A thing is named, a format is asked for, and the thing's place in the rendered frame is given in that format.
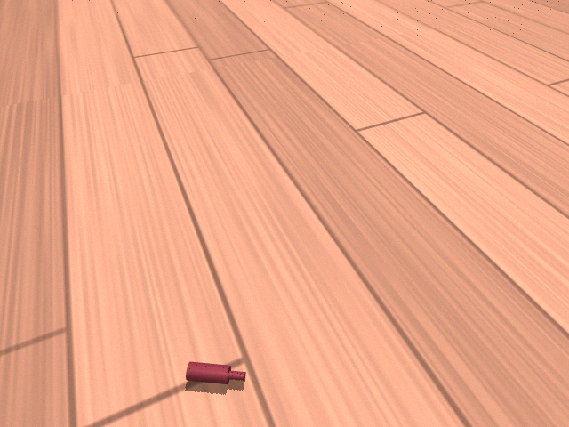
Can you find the bottle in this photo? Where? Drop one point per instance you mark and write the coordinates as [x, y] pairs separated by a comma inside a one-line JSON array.
[[212, 373]]

